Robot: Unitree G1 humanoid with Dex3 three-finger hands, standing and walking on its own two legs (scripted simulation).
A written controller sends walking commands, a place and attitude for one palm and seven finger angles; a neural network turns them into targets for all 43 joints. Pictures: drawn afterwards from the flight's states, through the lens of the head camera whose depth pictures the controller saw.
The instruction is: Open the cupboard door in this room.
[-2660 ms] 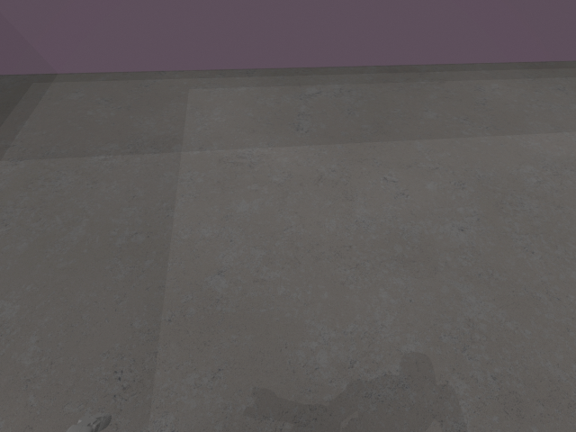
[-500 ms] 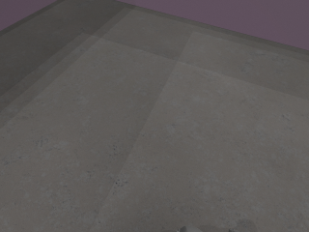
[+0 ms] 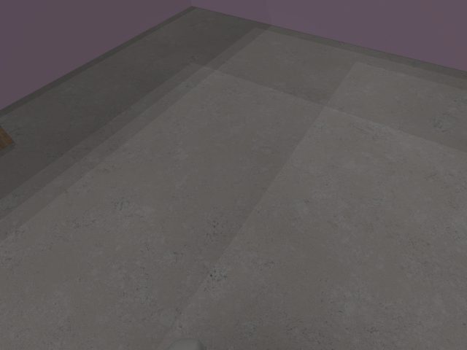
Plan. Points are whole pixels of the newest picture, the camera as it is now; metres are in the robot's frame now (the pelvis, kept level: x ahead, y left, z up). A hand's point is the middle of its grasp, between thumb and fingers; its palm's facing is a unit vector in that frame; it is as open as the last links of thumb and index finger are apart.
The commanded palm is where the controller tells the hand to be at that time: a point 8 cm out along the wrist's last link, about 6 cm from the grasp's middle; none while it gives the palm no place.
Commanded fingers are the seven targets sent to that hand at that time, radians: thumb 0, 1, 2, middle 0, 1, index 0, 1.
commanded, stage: turn or walk to find it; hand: left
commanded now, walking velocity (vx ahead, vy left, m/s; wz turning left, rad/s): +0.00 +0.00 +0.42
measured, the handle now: out of the picture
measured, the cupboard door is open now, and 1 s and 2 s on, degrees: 0 0 0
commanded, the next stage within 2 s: stand and wait in 0.86 s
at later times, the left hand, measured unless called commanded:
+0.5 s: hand out of the picture +0.01 +0.27 -0.17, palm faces +0.24 -0.94 -0.24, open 7.4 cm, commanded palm none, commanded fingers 0.00 0.90 0.90 -0.20 -0.30 -0.20 -0.30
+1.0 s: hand out of the picture -0.08 +0.21 -0.16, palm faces +0.43 -0.87 -0.24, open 7.4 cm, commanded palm none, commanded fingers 0.00 0.90 0.90 -0.20 -0.30 -0.20 -0.30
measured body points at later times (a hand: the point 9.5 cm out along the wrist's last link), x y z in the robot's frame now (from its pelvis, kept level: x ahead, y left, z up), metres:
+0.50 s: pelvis -0.02 +0.05 +0.00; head +0.00 +0.07 +0.45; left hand +0.00 +0.32 -0.15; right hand +0.10 -0.17 -0.13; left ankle -0.02 +0.14 -0.74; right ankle +0.00 -0.10 -0.68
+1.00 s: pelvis -0.05 +0.01 +0.00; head -0.03 +0.02 +0.45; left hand -0.11 +0.26 -0.15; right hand +0.09 -0.21 -0.15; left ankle -0.13 +0.14 -0.70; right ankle +0.01 -0.09 -0.74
